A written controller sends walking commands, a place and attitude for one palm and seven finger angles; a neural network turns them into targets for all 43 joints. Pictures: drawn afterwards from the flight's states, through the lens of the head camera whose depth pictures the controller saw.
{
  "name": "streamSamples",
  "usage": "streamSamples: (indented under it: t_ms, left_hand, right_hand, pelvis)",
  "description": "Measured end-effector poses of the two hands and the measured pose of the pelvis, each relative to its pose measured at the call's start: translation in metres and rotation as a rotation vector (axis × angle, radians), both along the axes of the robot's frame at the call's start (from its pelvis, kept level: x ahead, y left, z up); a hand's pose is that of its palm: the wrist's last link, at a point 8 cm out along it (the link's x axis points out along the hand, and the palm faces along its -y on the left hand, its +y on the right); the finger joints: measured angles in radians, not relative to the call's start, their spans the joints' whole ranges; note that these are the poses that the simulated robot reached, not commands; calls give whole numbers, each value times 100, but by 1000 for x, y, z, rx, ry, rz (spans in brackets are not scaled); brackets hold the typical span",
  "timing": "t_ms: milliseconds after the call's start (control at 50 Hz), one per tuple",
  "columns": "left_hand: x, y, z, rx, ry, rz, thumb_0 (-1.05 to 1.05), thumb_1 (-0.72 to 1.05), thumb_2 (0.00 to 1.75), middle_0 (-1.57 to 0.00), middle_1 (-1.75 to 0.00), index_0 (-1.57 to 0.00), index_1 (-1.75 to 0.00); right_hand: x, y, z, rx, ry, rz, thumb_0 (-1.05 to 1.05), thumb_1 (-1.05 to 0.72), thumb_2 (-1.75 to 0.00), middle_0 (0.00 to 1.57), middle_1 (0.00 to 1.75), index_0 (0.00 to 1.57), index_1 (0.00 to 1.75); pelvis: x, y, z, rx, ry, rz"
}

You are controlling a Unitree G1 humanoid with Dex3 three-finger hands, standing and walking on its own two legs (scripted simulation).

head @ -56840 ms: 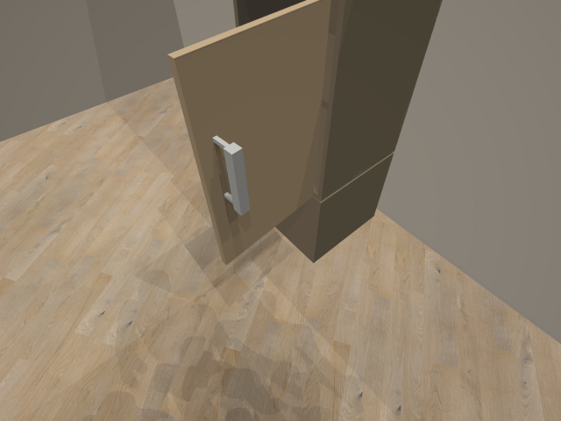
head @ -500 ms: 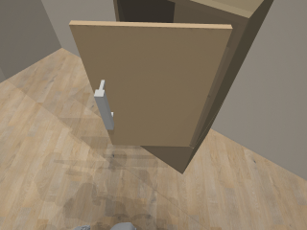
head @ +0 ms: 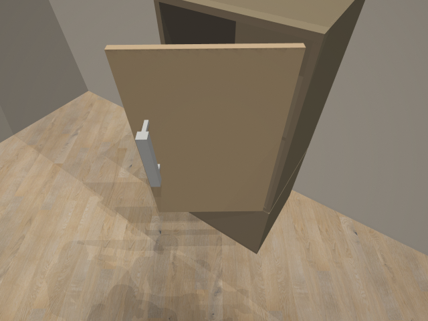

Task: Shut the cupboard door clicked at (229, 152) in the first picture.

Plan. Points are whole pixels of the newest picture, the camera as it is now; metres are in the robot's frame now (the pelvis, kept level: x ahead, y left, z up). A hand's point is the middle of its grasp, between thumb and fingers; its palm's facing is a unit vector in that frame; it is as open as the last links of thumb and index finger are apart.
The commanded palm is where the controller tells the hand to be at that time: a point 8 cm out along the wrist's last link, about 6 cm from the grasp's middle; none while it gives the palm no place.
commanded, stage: come to a stop and stand still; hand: left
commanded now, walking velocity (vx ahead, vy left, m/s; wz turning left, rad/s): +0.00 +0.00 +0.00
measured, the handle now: (151, 154) +0.48 +0.19 +0.00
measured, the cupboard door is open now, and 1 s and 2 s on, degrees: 34 34 34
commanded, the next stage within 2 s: look again from close up in 0.26 s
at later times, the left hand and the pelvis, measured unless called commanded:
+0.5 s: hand out of the picture +0.03 +0.17 -0.16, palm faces -0.04 -0.97 -0.24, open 7.3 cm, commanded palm none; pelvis +0.00 -0.02 +0.01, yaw -1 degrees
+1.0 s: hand out of the picture +0.06 +0.20 -0.16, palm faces -0.02 -0.96 -0.27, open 7.3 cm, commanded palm +0.12 +0.24 -0.07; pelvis +0.02 -0.02 +0.01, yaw -1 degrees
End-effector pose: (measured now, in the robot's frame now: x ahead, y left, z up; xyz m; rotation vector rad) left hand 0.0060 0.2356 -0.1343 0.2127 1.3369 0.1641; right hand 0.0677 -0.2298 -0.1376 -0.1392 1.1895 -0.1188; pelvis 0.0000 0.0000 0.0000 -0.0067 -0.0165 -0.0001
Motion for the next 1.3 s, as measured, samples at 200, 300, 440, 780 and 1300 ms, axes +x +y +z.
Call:
streamSamples:
  t_ms: [200, 300, 440, 780, 1300]
  left_hand:
    - [8, -12, 6, 0, -55, -33, 0, 91, 90, -20, -30, -21, -30]
    - [14, -13, 6, 0, -49, -45, 0, 91, 90, -20, -30, -21, -30]
    - [21, -13, 5, -3, -36, -44, 0, 91, 90, -20, -30, -21, -30]
    - [37, -7, 3, -4, -30, -34, 0, 91, 90, -20, -30, -21, -30]
    - [158, -10, 110, -117, -1365, -143, 0, 91, 90, -31, -43, -31, -42]
  right_hand:
    - [-65, -12, -10, 10, 125, -29, 0, -91, -90, 20, 30, 20, 30]
    - [-84, -16, -8, 4, 179, -46, 0, -91, -90, 20, 30, 20, 30]
    - [-84, -25, -2, -20, 207, -47, 0, -91, -90, 20, 30, 20, 30]
    - [2, -43, 13, -81, 55, 5, 0, -91, -90, 20, 30, 20, 30]
    - [100, -40, 6, -70, -592, 120, 1, -91, -90, 20, 30, 20, 30]
  pelvis:
    - [-9, -9, 1, 17, -9, 0]
    - [-8, -14, 3, 20, -2, -6]
    - [-2, -18, 5, 19, 2, -9]
    - [14, -21, 8, 16, 1, -17]
    - [-14, -33, -67, 28, 226, 32]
